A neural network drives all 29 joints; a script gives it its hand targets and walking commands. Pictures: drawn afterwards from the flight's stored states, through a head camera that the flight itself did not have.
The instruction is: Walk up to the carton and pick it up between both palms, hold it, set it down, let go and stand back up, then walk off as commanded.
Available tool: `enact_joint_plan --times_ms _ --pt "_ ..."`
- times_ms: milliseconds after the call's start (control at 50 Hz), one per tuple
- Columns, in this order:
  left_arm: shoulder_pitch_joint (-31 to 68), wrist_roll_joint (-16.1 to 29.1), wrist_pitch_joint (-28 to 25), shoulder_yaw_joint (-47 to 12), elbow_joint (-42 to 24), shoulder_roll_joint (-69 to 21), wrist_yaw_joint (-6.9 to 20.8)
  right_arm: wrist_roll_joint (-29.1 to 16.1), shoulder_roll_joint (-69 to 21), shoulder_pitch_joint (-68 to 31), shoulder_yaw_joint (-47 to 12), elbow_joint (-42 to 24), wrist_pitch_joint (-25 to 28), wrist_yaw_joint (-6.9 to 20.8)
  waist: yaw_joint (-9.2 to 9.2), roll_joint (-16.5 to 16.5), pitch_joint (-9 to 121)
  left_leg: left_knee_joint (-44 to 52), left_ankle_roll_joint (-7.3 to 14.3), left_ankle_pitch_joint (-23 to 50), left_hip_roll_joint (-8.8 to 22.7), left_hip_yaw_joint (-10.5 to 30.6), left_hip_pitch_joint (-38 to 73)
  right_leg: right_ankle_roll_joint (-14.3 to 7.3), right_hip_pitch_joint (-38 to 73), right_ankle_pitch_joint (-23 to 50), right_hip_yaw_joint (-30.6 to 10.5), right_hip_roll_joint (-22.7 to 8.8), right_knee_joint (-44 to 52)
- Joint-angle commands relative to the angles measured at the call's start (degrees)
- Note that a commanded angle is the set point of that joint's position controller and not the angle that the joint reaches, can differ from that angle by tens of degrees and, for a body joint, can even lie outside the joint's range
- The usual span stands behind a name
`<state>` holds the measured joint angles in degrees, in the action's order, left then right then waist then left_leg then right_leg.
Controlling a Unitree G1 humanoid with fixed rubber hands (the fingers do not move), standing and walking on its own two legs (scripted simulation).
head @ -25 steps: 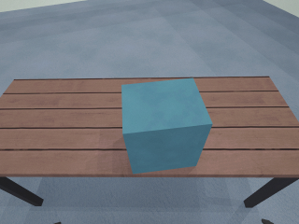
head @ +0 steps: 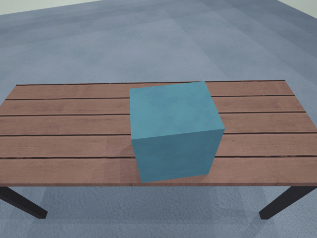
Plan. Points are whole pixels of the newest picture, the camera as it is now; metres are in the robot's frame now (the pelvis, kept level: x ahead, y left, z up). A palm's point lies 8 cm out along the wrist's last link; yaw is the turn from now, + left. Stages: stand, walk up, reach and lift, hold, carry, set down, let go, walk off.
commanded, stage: walk up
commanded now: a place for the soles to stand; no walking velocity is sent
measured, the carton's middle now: (171, 134) +0.44 -0.01 -0.04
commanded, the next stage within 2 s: reach and lift in 0.12 s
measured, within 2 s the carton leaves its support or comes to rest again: neither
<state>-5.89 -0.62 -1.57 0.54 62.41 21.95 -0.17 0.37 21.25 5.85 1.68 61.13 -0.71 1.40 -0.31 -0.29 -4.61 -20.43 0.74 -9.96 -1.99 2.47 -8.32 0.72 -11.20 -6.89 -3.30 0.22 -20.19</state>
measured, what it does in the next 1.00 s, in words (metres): stands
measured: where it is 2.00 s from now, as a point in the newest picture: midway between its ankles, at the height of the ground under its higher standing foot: outside the picture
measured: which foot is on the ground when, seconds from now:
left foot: down 0.00-1.00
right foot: down 0.00-1.00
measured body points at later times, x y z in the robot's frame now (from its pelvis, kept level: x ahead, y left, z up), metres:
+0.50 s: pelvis +0.04 -0.01 -0.01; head +0.05 +0.01 +0.44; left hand +0.21 +0.26 -0.10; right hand +0.22 -0.30 -0.09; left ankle +0.01 +0.12 -0.75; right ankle +0.04 -0.13 -0.75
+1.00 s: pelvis +0.04 +0.00 +0.00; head +0.04 +0.01 +0.45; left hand +0.22 +0.24 -0.07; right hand +0.19 -0.27 -0.08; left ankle +0.01 +0.12 -0.75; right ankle +0.04 -0.13 -0.75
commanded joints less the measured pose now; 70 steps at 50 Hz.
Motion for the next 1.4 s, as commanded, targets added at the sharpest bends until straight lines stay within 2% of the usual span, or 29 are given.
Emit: enact_joint_plan --times_ms 0,80,100,120,140,160,180,200,220,260,280,300,340,360,380,400,460,580,660,800,840,900,980,1080,1140,1220,1320,1360,1380 --pt "2.9 0.1 -1.1 2.2 -3.8 11.4 -0.7 0.1 10.8 -1.5 2.3 -3.3 1.0 -0.7 0.13 -0.2 4.9 3.4 2.3 -1.1 7.4 6.3 -0.5 -2.8 1.8 -4.1 -6.3 -5.9 3.3" --pt "2.7 0.3 -1.0 2.1 -4.0 11.6 -0.8 -0.3 10.6 -1.2 2.1 -3.7 1.1 -0.8 0.35 1.2 6.7 3.9 2.2 0.6 7.6 6.3 0.6 -3.1 2.9 -0.2 -6.1 -6.3 2.8" --pt "2.4 0.5 -0.9 2.2 -3.8 11.4 -0.7 -0.1 11.3 -2.0 1.9 -4.0 1.0 -0.8 -0.08 0.1 5.8 3.7 2.2 1.2 7.6 6.7 -0.9 -2.8 3.0 -0.7 -5.9 -5.7 2.4" --pt "22.5 1.9 10.4 3.7 -23.9 8.0 -2.7 7.0 3.8 -22.1 9.1 -8.0 9.2 0.8 -0.42 1.1 6.2 -3.7 -2.0 -25.0 3.9 -6.8 -13.4 -3.7 2.8 -22.9 6.3 1.6 -6.5" --pt "21.3 0.8 16.3 3.1 -30.4 6.0 -3.8 8.2 7.2 -17.0 10.2 -9.8 8.7 2.9 2.34 -1.5 1.7 -1.9 0.4 -32.9 6.9 -8.0 -23.4 -3.5 8.2 -20.5 7.0 2.9 -11.8" --pt "19.3 -0.2 18.8 3.5 -30.6 4.5 -4.0 7.7 9.0 -14.4 10.5 -9.9 7.7 3.6 3.69 -3.4 1.3 -0.2 1.6 -33.8 8.3 -8.5 -32.1 -2.5 16.6 -15.1 8.2 3.9 -15.8" --pt "17.3 0.5 21.7 2.1 -29.7 3.0 -3.3 7.3 7.7 -12.8 10.5 -8.2 7.3 3.4 3.65 -0.3 1.8 -1.5 0.4 -21.4 6.8 -8.5 -26.3 -2.7 14.1 -7.4 9.2 2.2 -14.6" --pt "17.0 0.7 24.2 1.5 -31.4 4.7 -2.4 5.9 7.4 -13.2 10.6 -9.7 7.3 3.5 2.41 2.4 5.2 -8.2 -2.0 -9.7 4.0 -8.2 -11.7 -4.2 1.7 -7.2 6.9 -0.8 -10.4" --pt "15.1 -1.0 26.5 2.9 -34.8 6.0 -1.6 4.3 8.1 -11.6 9.3 -11.3 7.4 3.4 1.91 1.8 8.3 -9.9 -2.1 -4.7 3.9 -7.8 -6.8 -3.6 -0.1 -3.0 6.4 -0.7 -9.3" --pt "10.4 -3.3 29.6 4.8 -36.5 8.2 -0.3 3.1 9.7 -6.9 8.4 -14.8 5.6 3.3 1.49 3.1 11.2 -10.8 -1.6 -7.8 3.0 -9.5 -3.3 -3.0 0.6 -9.3 5.5 0.4 -7.5" --pt "9.0 -3.6 30.0 4.8 -37.7 7.1 -0.1 2.7 9.4 -6.6 7.9 -17.1 5.5 2.8 0.69 5.6 10.3 -12.0 -1.5 -8.3 2.4 -9.5 0.2 -4.1 -2.1 -12.4 5.5 0.0 -6.5" --pt "8.8 -4.4 30.8 5.0 -38.7 6.1 -0.4 1.9 9.1 -6.0 7.7 -17.7 4.5 3.3 -0.46 2.1 10.9 -9.5 -2.1 -6.9 3.1 -10.0 -1.9 -3.8 1.8 -9.4 6.6 0.9 -8.1" --pt "5.4 -5.8 31.4 6.9 -38.7 5.5 -0.2 0.4 10.7 -3.6 7.1 -16.8 4.6 3.1 -1.14 0.4 10.9 -8.8 -2.5 3.6 3.2 -8.5 0.7 -2.9 4.4 3.7 8.1 1.3 -8.5" --pt "3.3 -7.2 30.8 8.4 -40.4 5.8 -0.2 -0.6 11.5 -2.9 6.4 -17.8 4.9 2.8 -1.80 -0.1 10.3 -8.6 -2.8 7.6 2.8 -7.8 1.5 -2.3 6.7 9.9 8.0 1.7 -8.2" --pt "2.7 -7.3 30.5 7.5 -40.8 4.0 -0.2 -0.6 11.4 -3.3 6.2 -17.2 4.6 3.3 -0.97 -0.1 8.1 -7.8 -3.1 6.6 2.4 -7.3 2.0 -2.1 5.5 8.6 8.1 2.1 -7.4" --pt "2.6 -7.3 30.2 8.8 -41.1 4.3 -0.4 -1.1 10.8 -3.7 5.9 -17.8 4.7 3.3 -1.62 0.4 6.7 -7.6 -2.9 6.9 2.4 -7.5 0.8 -2.0 6.1 9.3 7.9 1.9 -7.0" --pt "3.3 -6.5 29.0 8.0 -42.6 2.1 -0.7 -1.1 9.4 -3.6 5.8 -17.0 4.9 3.8 0.38 -0.8 2.3 -6.0 -3.2 7.0 2.1 -6.6 1.4 -1.9 4.3 11.7 7.1 1.5 -5.0" --pt "3.5 -2.9 22.4 8.4 -46.0 0.8 -0.7 -2.1 6.4 0.5 4.5 -21.0 8.2 3.5 3.63 2.3 8.2 -3.6 -2.6 9.1 1.2 -7.0 1.5 0.2 9.7 23.9 4.3 0.2 -3.6" --pt "2.0 -1.6 16.4 9.4 -48.1 1.4 -1.7 -2.9 4.7 3.0 2.9 -22.6 12.4 2.8 3.31 1.1 13.4 -3.1 -2.7 12.1 1.1 -7.3 1.3 0.5 13.3 30.5 3.3 -0.6 -4.3" --pt "-4.4 0.0 12.5 6.6 -45.9 -3.3 -2.1 -3.7 6.7 4.1 4.4 -23.9 16.8 3.0 1.83 0.6 10.3 -1.3 -3.8 17.4 2.2 -6.1 9.0 -0.9 6.8 20.0 5.5 1.8 0.0" --pt "-4.7 -0.6 12.5 6.8 -44.8 -4.2 -1.9 -4.2 6.6 3.8 4.0 -24.3 16.7 3.1 0.52 1.7 8.0 -0.8 -3.7 17.8 2.2 -6.2 8.4 -1.2 6.2 17.7 5.5 2.0 1.1" --pt "-5.0 -0.9 12.5 6.1 -45.0 -6.3 -2.3 -4.2 8.0 3.2 5.3 -24.3 15.9 4.1 0.22 2.2 6.0 0.4 -3.6 17.4 2.8 -5.6 8.7 -2.1 4.9 11.9 5.9 2.8 2.5" --pt "-5.3 -0.8 10.4 5.3 -46.8 -8.1 -3.6 -4.3 7.1 3.2 5.5 -28.7 15.5 5.4 -1.34 3.8 4.1 2.5 -2.5 11.5 2.9 -6.2 6.7 -2.5 3.7 5.0 4.8 2.3 4.0" --pt "-3.9 -1.0 7.2 4.8 -47.7 -8.3 -5.8 -4.8 5.1 3.8 5.1 -30.0 14.9 6.6 -2.12 2.0 3.5 5.1 -1.9 1.9 2.5 -7.5 4.1 -2.9 3.7 -1.6 2.8 1.0 5.2" --pt "-2.9 0.0 4.1 2.7 -51.4 -9.0 -7.5 -5.7 4.0 3.5 5.5 -30.1 15.5 7.3 -1.14 -0.5 5.4 5.9 -2.2 -4.2 3.2 -7.0 3.2 -3.1 2.8 -5.1 2.4 0.7 4.1" --pt "-2.8 1.7 0.7 1.9 -51.4 -8.5 -8.1 -6.4 1.9 5.0 4.7 -30.7 16.0 7.1 -1.22 -0.7 5.3 4.8 -1.9 -6.7 2.3 -7.8 2.2 -2.7 1.0 -9.5 1.1 -0.4 4.4" --pt "-4.1 3.7 -2.8 0.7 -48.1 -8.5 -7.9 -7.5 1.4 4.3 4.9 -31.0 17.1 6.5 -0.30 1.1 3.5 4.4 -1.8 -7.2 2.5 -7.0 1.7 -2.6 0.3 -10.5 1.6 -0.5 4.1" --pt "-3.8 4.5 -4.0 0.8 -46.5 -8.5 -7.5 -7.7 0.9 3.6 5.1 -32.6 18.0 6.0 -1.23 3.4 3.3 3.8 -1.7 -5.8 2.4 -7.2 0.8 -2.3 0.5 -10.5 1.4 -0.6 4.0" --pt "-4.0 5.4 -4.7 0.5 -47.2 -8.3 -7.5 -7.6 0.9 3.7 5.3 -32.4 18.3 5.7 -0.64 4.4 4.9 3.0 -1.7 -3.9 2.3 -7.1 1.7 -2.2 0.6 -8.9 1.5 -0.5 3.8"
